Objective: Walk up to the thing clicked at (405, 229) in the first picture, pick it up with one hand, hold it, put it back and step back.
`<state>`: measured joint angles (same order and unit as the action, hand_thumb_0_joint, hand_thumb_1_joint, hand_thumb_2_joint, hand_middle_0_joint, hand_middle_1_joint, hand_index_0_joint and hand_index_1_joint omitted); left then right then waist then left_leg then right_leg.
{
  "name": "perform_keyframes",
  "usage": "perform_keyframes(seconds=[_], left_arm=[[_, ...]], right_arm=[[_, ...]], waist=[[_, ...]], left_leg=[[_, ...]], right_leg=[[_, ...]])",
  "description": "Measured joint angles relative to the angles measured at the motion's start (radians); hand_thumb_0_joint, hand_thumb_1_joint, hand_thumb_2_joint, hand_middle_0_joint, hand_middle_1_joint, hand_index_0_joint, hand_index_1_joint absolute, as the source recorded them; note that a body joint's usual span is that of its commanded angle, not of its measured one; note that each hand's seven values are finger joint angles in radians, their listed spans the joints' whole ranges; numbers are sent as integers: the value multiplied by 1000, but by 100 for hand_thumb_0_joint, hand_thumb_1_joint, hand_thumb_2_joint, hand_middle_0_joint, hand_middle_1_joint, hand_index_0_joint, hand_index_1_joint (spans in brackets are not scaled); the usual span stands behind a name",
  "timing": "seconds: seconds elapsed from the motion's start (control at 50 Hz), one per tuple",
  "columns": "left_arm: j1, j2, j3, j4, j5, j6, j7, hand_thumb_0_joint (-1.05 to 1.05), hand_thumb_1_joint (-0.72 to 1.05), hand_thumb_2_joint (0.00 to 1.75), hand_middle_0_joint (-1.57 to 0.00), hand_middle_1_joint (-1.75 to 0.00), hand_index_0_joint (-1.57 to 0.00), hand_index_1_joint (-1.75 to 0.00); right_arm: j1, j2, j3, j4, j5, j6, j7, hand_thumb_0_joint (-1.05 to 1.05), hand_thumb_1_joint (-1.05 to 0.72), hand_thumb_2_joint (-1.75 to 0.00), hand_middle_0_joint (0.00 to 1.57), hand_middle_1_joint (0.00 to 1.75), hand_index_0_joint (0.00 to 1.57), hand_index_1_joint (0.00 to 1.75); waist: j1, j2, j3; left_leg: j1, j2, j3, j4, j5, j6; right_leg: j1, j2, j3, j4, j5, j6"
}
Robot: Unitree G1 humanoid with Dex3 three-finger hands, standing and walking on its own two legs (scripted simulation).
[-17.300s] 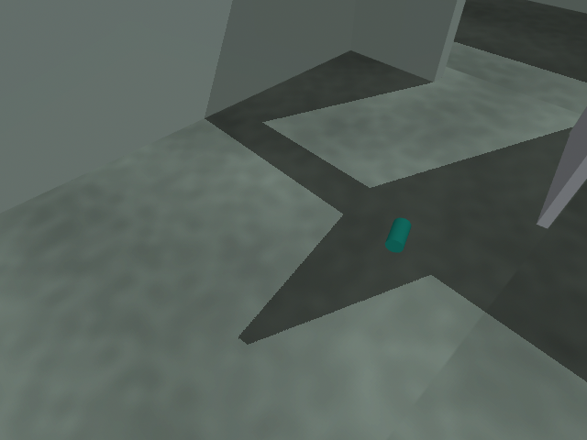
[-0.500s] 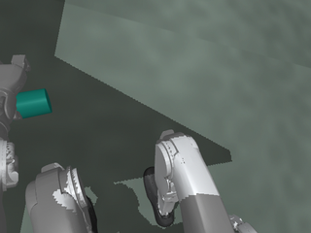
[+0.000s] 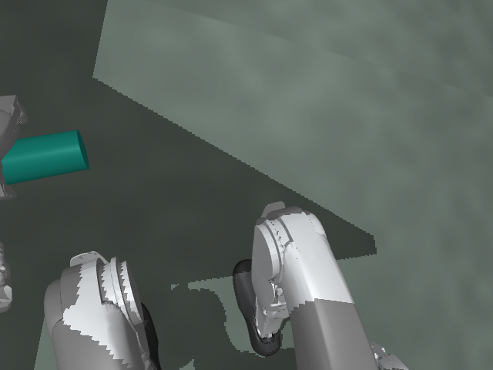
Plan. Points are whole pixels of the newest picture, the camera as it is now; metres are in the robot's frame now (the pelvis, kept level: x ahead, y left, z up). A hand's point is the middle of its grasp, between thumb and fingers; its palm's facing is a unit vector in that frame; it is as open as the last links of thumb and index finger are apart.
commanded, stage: close in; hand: left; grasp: from above
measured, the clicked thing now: (43, 156) +0.52 +0.26 -0.29
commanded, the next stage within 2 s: rest palm in 0.02 s
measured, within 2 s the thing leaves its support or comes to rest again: neither
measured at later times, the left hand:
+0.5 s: hand (37, 156) +0.50 +0.25 -0.23, palm faces -0.48 -0.07 -0.87, open 13.8 cm
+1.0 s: hand (40, 163) +0.50 +0.26 -0.26, palm faces -0.48 -0.08 -0.87, open 13.8 cm
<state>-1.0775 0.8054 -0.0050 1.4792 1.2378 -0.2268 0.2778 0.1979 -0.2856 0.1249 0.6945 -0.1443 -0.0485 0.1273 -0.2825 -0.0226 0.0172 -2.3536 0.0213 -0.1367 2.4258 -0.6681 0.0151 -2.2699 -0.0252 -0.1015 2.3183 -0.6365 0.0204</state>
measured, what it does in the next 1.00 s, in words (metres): stands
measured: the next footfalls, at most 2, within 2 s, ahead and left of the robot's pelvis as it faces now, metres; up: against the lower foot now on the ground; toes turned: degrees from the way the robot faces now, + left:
none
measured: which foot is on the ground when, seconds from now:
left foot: down 0.00-1.00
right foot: down 0.00-1.00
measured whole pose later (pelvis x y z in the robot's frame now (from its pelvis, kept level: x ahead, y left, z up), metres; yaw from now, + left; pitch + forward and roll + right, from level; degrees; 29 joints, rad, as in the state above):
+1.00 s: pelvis +0.01 +0.00 -0.02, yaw -4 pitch +31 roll -13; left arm -1.12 0.94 0.09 1.71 1.35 -0.23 0.54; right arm 0.15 -0.33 0.23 0.66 -0.24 -0.17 0.22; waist -0.40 -0.10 0.13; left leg -2.37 0.03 -0.21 2.53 -0.73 0.01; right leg -2.27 0.00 -0.16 2.37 -0.66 0.04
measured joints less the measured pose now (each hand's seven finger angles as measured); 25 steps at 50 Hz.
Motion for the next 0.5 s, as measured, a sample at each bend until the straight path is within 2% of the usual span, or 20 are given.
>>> perform_keyframes(seconds=[0.1,0.18,0.24,0.36,0.5], left_arm=[[-23,-6,-15,35,52,-37,61,0,-48,107,-11,-111,-11,-110],[-33,-4,5,80,95,-28,123,0,-46,109,-12,-112,-12,-111],[-50,4,18,137,112,-7,162,0,-45,110,-12,-111,-11,-110],[-65,31,56,185,116,28,210,0,-47,108,-11,-106,-10,-106],[-61,65,93,199,92,39,213,0,-49,104,-10,-102,-9,-102]], right_arm=[[-19,-7,-1,-1,-15,-1,3,0,-91,-89,20,30,21,30],[-30,-9,4,-15,-27,-16,8,0,-90,-89,20,30,21,30],[-34,-11,16,-23,-38,-32,18,0,-90,-89,20,30,20,30],[-17,-11,43,-39,-50,-61,35,0,-90,-90,20,30,20,30],[3,-12,78,-39,-59,-82,51,0,-90,-90,20,30,21,30]], waist=[[-9,-20,-8],[-36,-25,-10],[-60,-29,-4],[-90,-31,24],[-107,-32,67]], left_leg=[[-6,-6,-10,14,-10,1],[-10,-6,-13,22,-18,2],[-12,-3,-13,29,-22,4],[-26,4,-19,46,-24,5],[-34,10,-31,68,-31,3]], right_leg=[[4,-3,-9,7,-12,2],[4,-1,-11,11,-18,4],[0,1,-10,16,-20,6],[-19,10,-13,28,-12,8],[-30,19,-21,42,-8,9]])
